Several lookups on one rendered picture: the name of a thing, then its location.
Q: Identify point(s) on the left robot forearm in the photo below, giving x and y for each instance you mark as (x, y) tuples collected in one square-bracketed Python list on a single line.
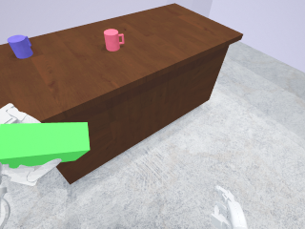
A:
[(4, 207)]

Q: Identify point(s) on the right robot hand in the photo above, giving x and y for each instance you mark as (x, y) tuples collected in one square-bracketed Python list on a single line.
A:
[(227, 217)]

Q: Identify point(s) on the table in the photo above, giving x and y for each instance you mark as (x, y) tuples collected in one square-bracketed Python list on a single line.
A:
[(167, 66)]

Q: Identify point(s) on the left robot hand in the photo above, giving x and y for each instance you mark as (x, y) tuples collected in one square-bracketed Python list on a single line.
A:
[(23, 174)]

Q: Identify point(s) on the sponge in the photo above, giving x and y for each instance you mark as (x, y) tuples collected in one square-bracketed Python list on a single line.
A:
[(34, 144)]

